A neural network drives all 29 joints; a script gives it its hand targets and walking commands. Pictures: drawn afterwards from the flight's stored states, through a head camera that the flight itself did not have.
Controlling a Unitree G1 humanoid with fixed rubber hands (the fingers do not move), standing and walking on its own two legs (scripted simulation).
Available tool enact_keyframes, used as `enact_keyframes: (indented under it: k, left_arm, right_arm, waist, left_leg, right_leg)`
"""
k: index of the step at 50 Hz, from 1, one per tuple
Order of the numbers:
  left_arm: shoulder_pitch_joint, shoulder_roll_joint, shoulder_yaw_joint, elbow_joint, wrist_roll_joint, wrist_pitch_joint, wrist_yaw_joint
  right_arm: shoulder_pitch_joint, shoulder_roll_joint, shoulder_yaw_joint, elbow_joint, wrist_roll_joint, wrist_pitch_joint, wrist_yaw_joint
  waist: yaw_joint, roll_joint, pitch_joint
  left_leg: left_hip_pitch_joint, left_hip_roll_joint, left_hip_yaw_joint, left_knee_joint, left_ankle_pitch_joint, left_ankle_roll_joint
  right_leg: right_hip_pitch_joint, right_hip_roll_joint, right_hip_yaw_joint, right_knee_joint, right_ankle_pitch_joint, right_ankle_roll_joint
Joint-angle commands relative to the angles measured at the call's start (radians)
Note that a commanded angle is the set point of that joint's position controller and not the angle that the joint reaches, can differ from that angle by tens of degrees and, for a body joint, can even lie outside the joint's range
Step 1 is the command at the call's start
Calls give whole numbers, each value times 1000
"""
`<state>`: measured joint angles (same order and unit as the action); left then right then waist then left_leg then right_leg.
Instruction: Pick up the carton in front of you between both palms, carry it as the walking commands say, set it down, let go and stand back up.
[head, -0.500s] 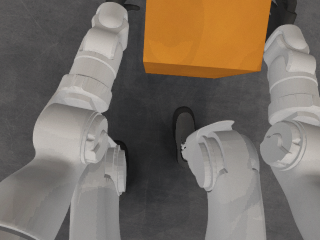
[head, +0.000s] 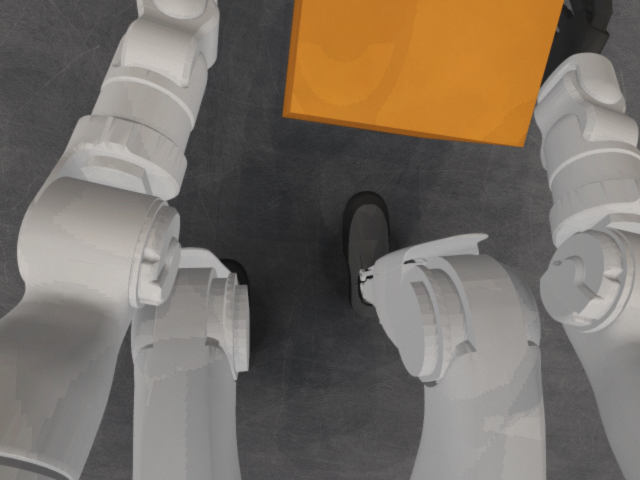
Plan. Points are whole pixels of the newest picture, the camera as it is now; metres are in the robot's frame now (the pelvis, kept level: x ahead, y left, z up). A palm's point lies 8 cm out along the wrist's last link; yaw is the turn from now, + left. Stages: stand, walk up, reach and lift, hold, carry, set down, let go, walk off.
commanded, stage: set down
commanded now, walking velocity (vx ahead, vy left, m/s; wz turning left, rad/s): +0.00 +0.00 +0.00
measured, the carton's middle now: (391, 33) +0.51 -0.14 -0.25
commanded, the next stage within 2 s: let go in 1.18 s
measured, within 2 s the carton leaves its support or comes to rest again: neither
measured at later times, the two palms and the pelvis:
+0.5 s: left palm out of the picture +0.58 +0.05 -0.06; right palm out of the picture +0.46 -0.31 -0.07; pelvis +0.01 -0.01 +0.06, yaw +0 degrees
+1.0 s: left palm out of the picture +0.59 +0.06 +0.08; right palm out of the picture +0.46 -0.32 +0.08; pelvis +0.04 -0.01 +0.18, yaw -1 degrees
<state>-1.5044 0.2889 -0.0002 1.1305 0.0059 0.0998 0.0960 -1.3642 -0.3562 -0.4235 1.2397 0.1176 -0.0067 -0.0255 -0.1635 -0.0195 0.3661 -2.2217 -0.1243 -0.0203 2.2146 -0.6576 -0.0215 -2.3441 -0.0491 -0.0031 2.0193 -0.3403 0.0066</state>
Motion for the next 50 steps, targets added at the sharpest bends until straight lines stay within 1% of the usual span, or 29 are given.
enact_keyframes:
  k: [1, 3, 5, 7, 10, 12, 14, 16, 18, 20, 23, 25, 27, 30, 32, 36, 40, 44, 47, 50]
  left_arm:
    - [-310, 59, -79, -129, -103, -24, 0]
    - [-312, 36, -116, -163, -144, -24, -12]
    - [-303, 41, -126, -189, -162, -22, -17]
    - [-292, 67, -119, -208, -161, -17, -14]
    - [-262, 110, -79, -244, -135, -1, 0]
    - [-244, 127, -46, -286, -113, 16, 12]
    - [-231, 134, -18, -344, -99, 36, 23]
    - [-213, 146, 16, -362, -89, 60, 31]
    - [-186, 146, 46, -334, -83, 81, 31]
    - [-156, 139, 71, -280, -77, 87, 21]
    - [-110, 130, 105, -213, -59, 72, 2]
    - [-83, 128, 121, -179, -44, 61, -9]
    - [-66, 125, 129, -163, -30, 53, -16]
    - [-48, 116, 124, -178, -21, 49, -21]
    - [-40, 104, 113, -213, -21, 51, -21]
    - [-27, 81, 85, -319, -24, 68, -16]
    - [-5, 68, 77, -401, -18, 92, -12]
    - [39, 64, 95, -413, -3, 105, -16]
    - [82, 61, 114, -391, 9, 104, -22]
    - [121, 51, 128, -368, 17, 96, -31]
  right_arm:
    - [-155, -122, 34, -69, 61, -55, -27]
    - [-162, -126, 60, -78, 83, -67, -27]
    - [-155, -140, 69, -101, 93, -71, -30]
    - [-139, -154, 65, -136, 96, -67, -34]
    - [-101, -169, 59, -221, 100, -45, -40]
    - [-79, -175, 52, -306, 95, -22, -45]
    - [-52, -170, 50, -412, 87, 11, -53]
    - [-30, -150, 52, -477, 78, 50, -60]
    - [-26, -109, 71, -495, 72, 81, -66]
    - [-22, -66, 89, -487, 60, 97, -70]
    - [-2, -20, 100, -478, 36, 99, -71]
    - [23, -3, 95, -470, 19, 97, -68]
    - [51, 6, 81, -468, 1, 95, -65]
    - [98, 3, 54, -484, -19, 95, -59]
    - [128, -6, 35, -509, -27, 98, -53]
    - [176, -29, 9, -579, -27, 109, -34]
    - [207, -35, 6, -626, -15, 129, -12]
    - [243, -21, 14, -626, -9, 142, 6]
    - [273, -7, 16, -614, -16, 142, 14]
    - [299, 2, 12, -610, -30, 135, 19]
  waist:
    - [-91, 228, -1064]
    - [-116, 237, -1090]
    - [-134, 230, -1130]
    - [-140, 218, -1194]
    - [-128, 209, -1318]
    - [-117, 196, -1400]
    - [-109, 174, -1490]
    - [-98, 148, -1511]
    - [-83, 113, -1442]
    - [-72, 80, -1352]
    - [-59, 42, -1279]
    - [-55, 33, -1263]
    - [-55, 38, -1269]
    - [-65, 66, -1315]
    - [-75, 94, -1364]
    - [-91, 152, -1475]
    - [-88, 185, -1523]
    - [-70, 182, -1506]
    - [-60, 164, -1477]
    - [-58, 143, -1451]
  left_leg:
    - [319, 65, -20, -258, 182, -12]
    - [329, 69, -21, -249, 214, -20]
    - [335, 68, -15, -244, 225, -26]
    - [346, 65, 0, -246, 218, -30]
    - [384, 52, 30, -266, 191, -32]
    - [410, 38, 51, -288, 169, -31]
    - [438, 24, 72, -317, 147, -26]
    - [442, 13, 86, -350, 107, -15]
    - [401, 8, 91, -383, 52, -1]
    - [336, 5, 90, -407, 22, 9]
    - [256, 3, 87, -440, 24, 14]
    - [235, 2, 83, -466, 30, 15]
    - [246, 0, 80, -497, 39, 15]
    - [308, -2, 76, -546, 61, 10]
    - [372, -3, 73, -580, 85, 6]
    - [526, -4, 68, -642, 155, -6]
    - [641, -5, 68, -708, 214, -15]
    - [695, -5, 67, -781, 250, -16]
    - [716, -4, 62, -840, 268, -15]
    - [740, -2, 54, -902, 290, -14]
  right_leg:
    - [680, 12, -12, -30, 246, 20]
    - [693, 8, -9, -32, 291, 14]
    - [740, 8, -7, -37, 325, 11]
    - [808, 10, -10, -45, 348, 11]
    - [919, 18, -22, -66, 356, 14]
    - [997, 30, -36, -89, 344, 18]
    - [1089, 43, -53, -120, 330, 23]
    - [1130, 53, -64, -160, 283, 30]
    - [1118, 58, -65, -201, 209, 37]
    - [1086, 62, -58, -233, 156, 42]
    - [1081, 66, -40, -272, 142, 49]
    - [1082, 70, -33, -298, 146, 52]
    - [1080, 73, -34, -326, 151, 52]
    - [1085, 76, -48, -368, 178, 51]
    - [1093, 77, -61, -394, 214, 48]
    - [1125, 82, -79, -450, 295, 41]
    - [1165, 90, -84, -516, 348, 38]
    - [1204, 94, -80, -584, 377, 40]
    - [1236, 95, -76, -636, 393, 43]
    - [1275, 94, -72, -690, 414, 45]
